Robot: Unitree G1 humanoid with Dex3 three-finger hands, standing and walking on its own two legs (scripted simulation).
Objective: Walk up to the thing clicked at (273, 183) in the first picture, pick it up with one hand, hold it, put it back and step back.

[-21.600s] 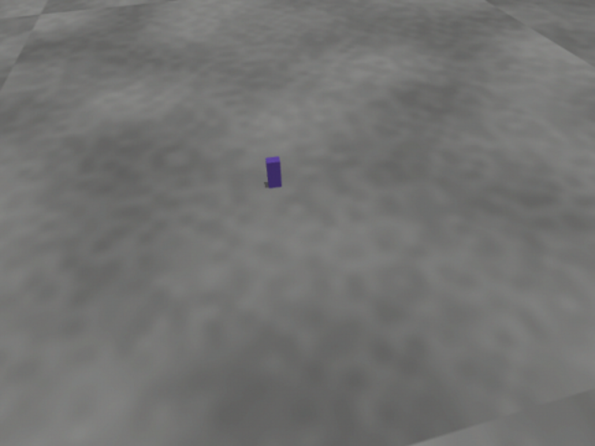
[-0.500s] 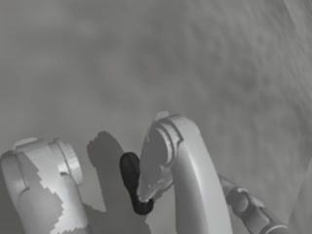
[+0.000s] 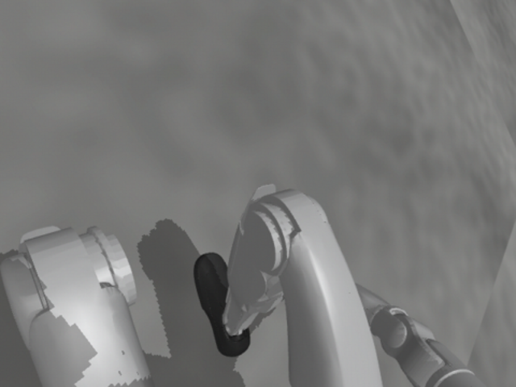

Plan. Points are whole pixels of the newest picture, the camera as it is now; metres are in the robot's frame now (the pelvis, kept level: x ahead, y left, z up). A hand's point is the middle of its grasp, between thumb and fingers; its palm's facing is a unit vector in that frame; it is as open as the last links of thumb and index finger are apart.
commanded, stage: open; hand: left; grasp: from the side
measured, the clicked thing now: out of the picture +0.43 +0.29 -0.20
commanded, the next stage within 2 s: withdraw in 0.12 s
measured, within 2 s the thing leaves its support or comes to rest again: neither
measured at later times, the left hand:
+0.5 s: hand out of the picture +0.42 +0.34 -0.14, palm faces +0.49 -0.87 +0.00, open 17.4 cm
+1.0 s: hand out of the picture +0.34 +0.42 -0.04, palm faces +0.42 -0.85 -0.33, open 17.3 cm
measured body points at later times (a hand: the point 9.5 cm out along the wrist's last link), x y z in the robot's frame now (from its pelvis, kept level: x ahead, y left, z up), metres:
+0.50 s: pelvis +0.00 +0.00 +0.00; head +0.22 +0.20 +0.34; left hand +0.38 +0.38 -0.14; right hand +0.18 -0.25 -0.03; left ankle +0.08 +0.12 -0.25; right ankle +0.15 -0.13 -0.25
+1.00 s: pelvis +0.01 -0.01 +0.05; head +0.19 +0.14 +0.44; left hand +0.31 +0.46 -0.02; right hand +0.22 -0.23 -0.03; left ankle +0.08 +0.12 -0.25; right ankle +0.15 -0.13 -0.25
